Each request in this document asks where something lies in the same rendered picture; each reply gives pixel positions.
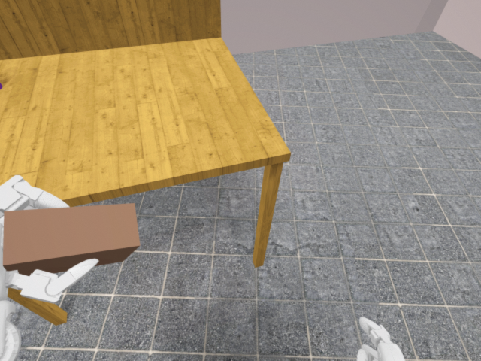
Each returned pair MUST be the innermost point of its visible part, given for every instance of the left robot hand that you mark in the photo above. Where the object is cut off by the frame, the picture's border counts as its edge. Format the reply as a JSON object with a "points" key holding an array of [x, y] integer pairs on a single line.
{"points": [[17, 194]]}

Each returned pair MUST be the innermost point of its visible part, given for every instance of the right robot hand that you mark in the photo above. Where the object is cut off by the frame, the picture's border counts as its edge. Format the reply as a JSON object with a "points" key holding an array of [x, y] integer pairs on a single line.
{"points": [[380, 338]]}

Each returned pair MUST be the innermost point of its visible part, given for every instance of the sponge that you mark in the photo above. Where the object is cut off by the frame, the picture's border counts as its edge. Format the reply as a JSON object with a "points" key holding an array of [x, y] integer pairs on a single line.
{"points": [[57, 239]]}

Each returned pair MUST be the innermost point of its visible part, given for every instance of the table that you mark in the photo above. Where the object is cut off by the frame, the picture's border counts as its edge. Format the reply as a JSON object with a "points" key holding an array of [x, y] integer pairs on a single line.
{"points": [[107, 98]]}

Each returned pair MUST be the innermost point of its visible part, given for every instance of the robot left forearm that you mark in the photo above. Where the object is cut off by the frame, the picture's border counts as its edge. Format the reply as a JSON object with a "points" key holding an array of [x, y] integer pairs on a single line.
{"points": [[10, 338]]}

